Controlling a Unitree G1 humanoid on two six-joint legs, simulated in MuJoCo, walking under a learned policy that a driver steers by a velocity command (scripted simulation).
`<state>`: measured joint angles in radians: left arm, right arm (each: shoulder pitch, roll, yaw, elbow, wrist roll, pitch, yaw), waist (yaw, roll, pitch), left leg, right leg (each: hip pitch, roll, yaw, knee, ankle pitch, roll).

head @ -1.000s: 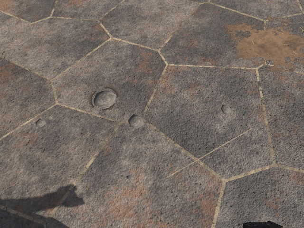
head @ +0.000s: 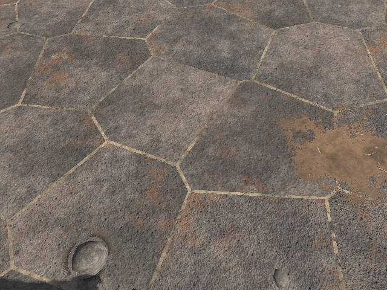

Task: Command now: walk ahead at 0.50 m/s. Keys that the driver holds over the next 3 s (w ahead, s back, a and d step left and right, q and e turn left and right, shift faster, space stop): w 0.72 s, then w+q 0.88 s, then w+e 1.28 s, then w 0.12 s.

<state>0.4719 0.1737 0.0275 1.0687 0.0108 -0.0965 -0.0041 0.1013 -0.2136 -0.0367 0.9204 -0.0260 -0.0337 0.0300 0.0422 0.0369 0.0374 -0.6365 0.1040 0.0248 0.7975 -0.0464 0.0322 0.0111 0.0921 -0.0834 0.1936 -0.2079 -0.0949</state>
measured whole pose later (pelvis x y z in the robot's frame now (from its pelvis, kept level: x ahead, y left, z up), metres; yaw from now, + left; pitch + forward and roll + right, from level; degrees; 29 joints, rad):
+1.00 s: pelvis +0.54 +0.00 +0.00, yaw +6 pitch -1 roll -1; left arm 0.32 0.19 0.06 1.01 0.02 -0.10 0.01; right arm 0.26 -0.22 -0.07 0.98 -0.03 -0.03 0.02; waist -0.01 0.04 0.05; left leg -0.57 0.08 -0.01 1.11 -0.20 0.08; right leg -0.11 0.04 -0.19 0.31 -0.19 -0.09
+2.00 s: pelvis +1.07 +0.17 -0.02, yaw +23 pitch +0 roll -1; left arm 0.23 0.26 0.06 0.86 0.01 -0.04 -0.02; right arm 0.30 -0.24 -0.03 0.90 -0.04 -0.08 0.00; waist -0.01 0.02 0.06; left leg -0.33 -0.04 -0.01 1.20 -0.33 0.06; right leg -0.32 0.11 -0.05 0.48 -0.16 -0.11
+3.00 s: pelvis +1.56 +0.26 -0.03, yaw -12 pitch +1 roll +1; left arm 0.08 0.27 0.04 0.68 0.04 -0.02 -0.04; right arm 0.39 -0.26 -0.04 0.86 -0.02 -0.04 0.00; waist -0.06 0.00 0.06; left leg -0.19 0.08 0.12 1.06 -0.47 -0.01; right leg -0.45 0.06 -0.08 0.63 -0.20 -0.12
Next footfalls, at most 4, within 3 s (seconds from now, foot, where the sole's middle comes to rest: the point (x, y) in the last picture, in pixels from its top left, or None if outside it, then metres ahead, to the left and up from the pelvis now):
0.20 left None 0.28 0.11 -0.78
0.76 right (233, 267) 0.58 -0.07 -0.78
1.32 left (179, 204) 0.82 0.14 -0.78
1.88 right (181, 136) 1.19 0.16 -0.78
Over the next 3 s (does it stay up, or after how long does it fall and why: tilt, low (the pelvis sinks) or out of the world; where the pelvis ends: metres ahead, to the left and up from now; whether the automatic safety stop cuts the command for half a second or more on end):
stays up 1.56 0.26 -0.03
